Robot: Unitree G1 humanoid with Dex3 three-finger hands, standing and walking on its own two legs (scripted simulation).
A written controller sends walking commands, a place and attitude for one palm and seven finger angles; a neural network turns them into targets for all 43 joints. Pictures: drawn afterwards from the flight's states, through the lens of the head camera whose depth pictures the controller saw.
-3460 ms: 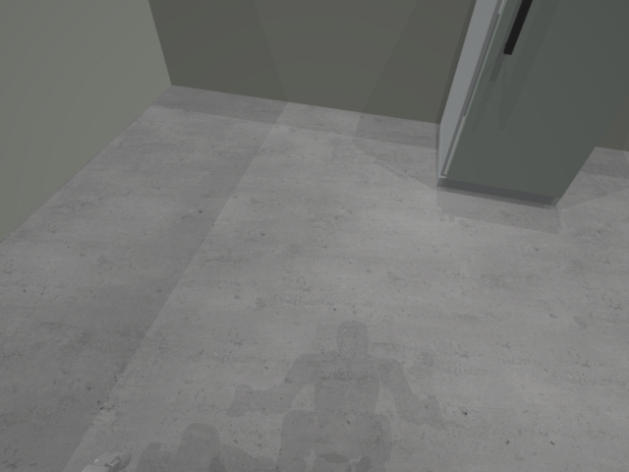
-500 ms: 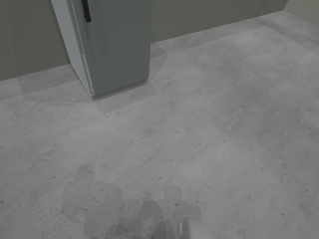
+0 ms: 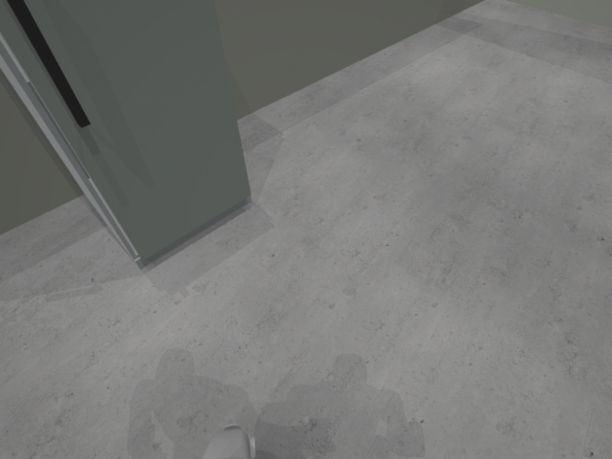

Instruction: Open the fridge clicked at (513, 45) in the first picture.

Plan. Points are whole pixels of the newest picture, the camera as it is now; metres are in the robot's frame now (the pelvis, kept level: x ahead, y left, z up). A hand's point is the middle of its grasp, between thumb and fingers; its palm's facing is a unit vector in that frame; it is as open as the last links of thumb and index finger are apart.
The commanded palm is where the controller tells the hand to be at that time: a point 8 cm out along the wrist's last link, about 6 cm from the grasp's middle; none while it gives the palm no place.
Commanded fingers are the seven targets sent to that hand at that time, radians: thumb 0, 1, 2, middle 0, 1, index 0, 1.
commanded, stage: walk to a spot facing it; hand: left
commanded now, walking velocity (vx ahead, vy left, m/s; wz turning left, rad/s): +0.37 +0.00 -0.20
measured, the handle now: (23, 18) +0.88 +0.63 +0.18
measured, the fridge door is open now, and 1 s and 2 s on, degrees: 0 0 0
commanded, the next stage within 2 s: turn to face it in 0.76 s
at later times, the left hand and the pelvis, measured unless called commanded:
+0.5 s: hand (209, 336) +0.34 +0.20 -0.16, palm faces -0.15 -0.96 -0.22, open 7.3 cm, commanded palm none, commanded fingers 0.00 0.90 0.90 -0.20 -0.30 -0.20 -0.30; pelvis +0.23 +0.02 +0.00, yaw -11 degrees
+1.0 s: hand (261, 291) +0.45 +0.12 -0.18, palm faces -0.16 -0.98 -0.14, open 7.3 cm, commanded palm none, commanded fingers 0.00 0.90 0.90 -0.20 -0.30 -0.20 -0.30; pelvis +0.43 -0.04 +0.00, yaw -14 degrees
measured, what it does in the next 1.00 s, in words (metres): walks ahead: left foot, then right foot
